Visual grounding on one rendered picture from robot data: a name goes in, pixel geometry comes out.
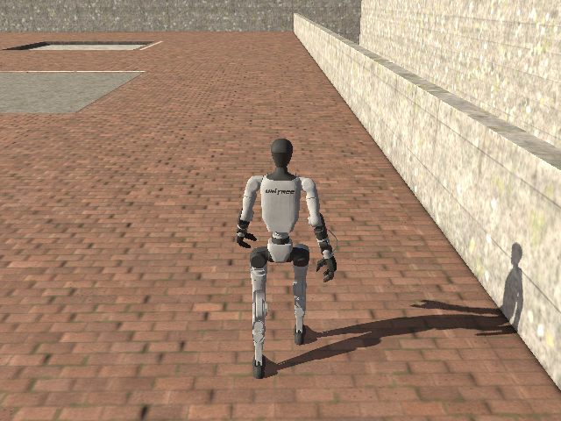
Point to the humanoid robot head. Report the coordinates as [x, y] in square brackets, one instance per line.
[281, 150]

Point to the robot left hand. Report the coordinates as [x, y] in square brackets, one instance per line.
[247, 236]

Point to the right robot upper arm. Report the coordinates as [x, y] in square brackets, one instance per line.
[308, 185]

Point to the left robot upper arm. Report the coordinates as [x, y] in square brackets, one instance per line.
[250, 195]

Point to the right robot forearm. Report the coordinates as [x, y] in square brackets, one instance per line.
[323, 239]

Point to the robot right hand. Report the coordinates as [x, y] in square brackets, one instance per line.
[332, 267]

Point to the humanoid robot torso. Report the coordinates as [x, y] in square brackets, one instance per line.
[280, 202]

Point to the left robot forearm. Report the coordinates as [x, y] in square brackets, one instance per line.
[242, 226]

